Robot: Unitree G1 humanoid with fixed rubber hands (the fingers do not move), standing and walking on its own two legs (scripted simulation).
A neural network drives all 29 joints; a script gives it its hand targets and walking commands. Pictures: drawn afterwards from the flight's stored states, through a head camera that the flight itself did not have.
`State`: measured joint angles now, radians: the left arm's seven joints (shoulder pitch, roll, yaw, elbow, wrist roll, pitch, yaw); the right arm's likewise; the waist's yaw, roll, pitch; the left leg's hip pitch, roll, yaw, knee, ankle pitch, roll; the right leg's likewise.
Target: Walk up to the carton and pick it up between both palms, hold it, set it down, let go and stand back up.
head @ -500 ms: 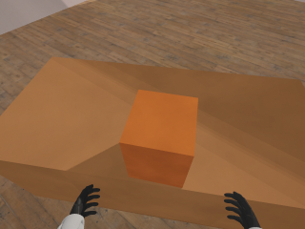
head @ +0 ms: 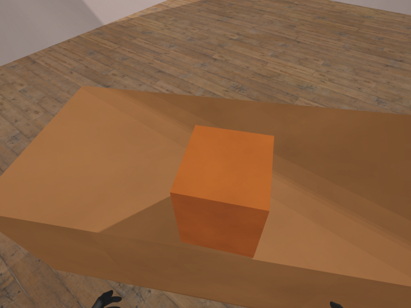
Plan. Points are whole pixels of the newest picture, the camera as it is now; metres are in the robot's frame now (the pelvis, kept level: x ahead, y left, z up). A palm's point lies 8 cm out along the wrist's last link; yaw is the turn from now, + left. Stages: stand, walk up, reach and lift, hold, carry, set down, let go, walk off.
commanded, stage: stand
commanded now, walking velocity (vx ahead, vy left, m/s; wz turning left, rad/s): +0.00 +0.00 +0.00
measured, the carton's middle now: (224, 192) +0.40 -0.02 -0.08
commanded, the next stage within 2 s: none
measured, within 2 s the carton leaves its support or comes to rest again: neither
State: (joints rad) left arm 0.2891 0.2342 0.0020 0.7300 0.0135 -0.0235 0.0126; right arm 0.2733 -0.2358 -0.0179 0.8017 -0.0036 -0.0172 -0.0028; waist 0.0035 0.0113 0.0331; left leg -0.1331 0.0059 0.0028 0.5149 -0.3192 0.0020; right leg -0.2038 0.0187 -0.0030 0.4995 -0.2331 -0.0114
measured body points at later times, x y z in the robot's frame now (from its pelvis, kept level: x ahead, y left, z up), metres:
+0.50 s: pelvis -0.04 +0.02 +0.00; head -0.06 +0.01 +0.45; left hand -0.01 +0.26 -0.14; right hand +0.00 -0.23 -0.14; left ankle -0.02 +0.12 -0.74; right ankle +0.03 -0.11 -0.74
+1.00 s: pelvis -0.05 +0.01 +0.00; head -0.06 +0.00 +0.45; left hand -0.04 +0.25 -0.14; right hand -0.04 -0.24 -0.15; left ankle -0.02 +0.12 -0.74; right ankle +0.03 -0.11 -0.74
